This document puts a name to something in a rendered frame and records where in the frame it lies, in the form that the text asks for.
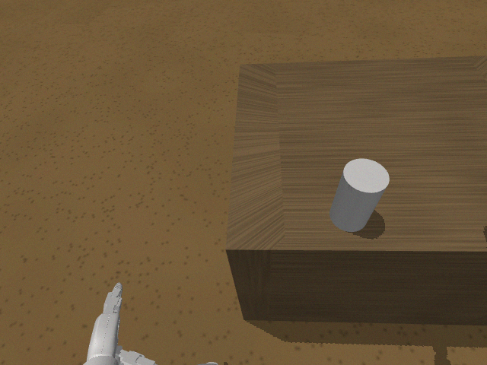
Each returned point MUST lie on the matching can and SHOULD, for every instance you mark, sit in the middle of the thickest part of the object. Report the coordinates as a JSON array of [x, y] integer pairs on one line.
[[360, 188]]

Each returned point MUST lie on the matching left robot hand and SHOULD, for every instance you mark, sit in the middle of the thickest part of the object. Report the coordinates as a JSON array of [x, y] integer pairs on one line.
[[104, 338]]

